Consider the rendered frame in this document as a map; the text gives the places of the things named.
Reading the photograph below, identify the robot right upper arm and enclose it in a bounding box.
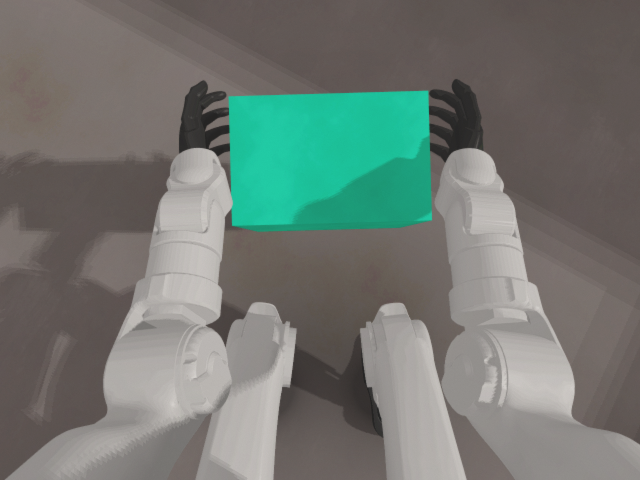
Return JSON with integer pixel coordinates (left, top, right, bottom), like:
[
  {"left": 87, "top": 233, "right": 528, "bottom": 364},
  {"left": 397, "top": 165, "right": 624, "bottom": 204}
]
[{"left": 441, "top": 327, "right": 640, "bottom": 480}]

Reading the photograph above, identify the robot left upper arm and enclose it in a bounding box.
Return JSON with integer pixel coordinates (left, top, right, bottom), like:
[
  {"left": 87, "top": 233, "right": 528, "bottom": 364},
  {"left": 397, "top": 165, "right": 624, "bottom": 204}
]
[{"left": 5, "top": 324, "right": 232, "bottom": 480}]

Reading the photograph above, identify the right robot shin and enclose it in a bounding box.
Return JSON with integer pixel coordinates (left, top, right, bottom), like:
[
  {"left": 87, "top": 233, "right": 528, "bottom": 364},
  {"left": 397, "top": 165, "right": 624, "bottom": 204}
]
[{"left": 372, "top": 303, "right": 434, "bottom": 417}]

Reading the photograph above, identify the robot shin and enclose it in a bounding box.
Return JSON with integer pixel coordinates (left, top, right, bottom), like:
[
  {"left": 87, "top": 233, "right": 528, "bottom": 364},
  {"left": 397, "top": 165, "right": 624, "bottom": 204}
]
[
  {"left": 372, "top": 303, "right": 434, "bottom": 417},
  {"left": 226, "top": 302, "right": 283, "bottom": 352}
]

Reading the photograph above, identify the right robot forearm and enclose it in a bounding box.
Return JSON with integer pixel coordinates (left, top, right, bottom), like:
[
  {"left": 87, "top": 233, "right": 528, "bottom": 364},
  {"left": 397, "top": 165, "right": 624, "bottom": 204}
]
[{"left": 434, "top": 148, "right": 575, "bottom": 394}]

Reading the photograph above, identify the carton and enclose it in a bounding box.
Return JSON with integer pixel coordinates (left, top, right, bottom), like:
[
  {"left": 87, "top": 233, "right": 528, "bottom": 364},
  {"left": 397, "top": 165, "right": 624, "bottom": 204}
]
[{"left": 229, "top": 91, "right": 432, "bottom": 232}]

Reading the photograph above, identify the robot left hand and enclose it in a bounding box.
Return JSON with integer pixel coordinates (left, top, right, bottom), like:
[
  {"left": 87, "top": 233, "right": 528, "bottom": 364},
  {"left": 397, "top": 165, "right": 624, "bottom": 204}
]
[{"left": 179, "top": 80, "right": 230, "bottom": 157}]

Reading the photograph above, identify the left robot shin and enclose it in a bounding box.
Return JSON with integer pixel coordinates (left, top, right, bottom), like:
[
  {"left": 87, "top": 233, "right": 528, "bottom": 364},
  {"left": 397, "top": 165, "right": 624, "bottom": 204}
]
[{"left": 226, "top": 302, "right": 283, "bottom": 352}]

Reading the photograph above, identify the robot right hand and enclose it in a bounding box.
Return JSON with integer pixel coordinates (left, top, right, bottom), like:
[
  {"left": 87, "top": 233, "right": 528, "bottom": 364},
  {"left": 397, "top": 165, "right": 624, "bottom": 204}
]
[{"left": 429, "top": 79, "right": 483, "bottom": 163}]

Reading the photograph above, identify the left robot forearm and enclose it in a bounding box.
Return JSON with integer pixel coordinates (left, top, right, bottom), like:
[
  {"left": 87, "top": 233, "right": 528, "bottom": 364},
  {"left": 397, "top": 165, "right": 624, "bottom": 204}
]
[{"left": 103, "top": 148, "right": 233, "bottom": 404}]

